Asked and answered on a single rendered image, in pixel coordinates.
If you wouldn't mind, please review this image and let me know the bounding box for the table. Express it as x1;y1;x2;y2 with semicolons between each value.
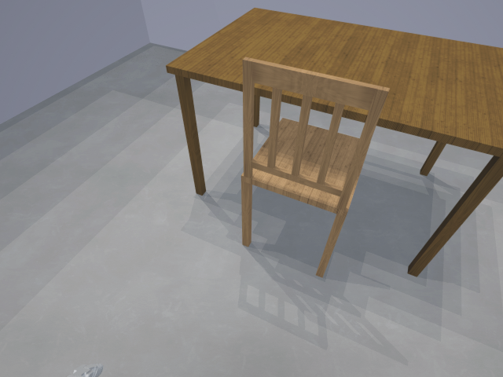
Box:
166;8;503;277

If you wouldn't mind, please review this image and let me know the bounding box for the chair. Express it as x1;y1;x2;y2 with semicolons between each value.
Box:
241;57;390;278

